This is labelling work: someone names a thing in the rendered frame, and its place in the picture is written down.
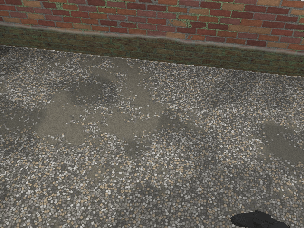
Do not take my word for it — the robot right hand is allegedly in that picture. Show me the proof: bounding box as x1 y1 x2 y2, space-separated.
231 210 291 228

